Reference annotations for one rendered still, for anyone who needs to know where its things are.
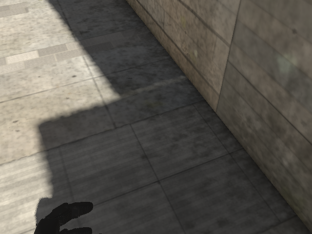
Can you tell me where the left robot hand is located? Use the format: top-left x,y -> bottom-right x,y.
34,202 -> 101,234

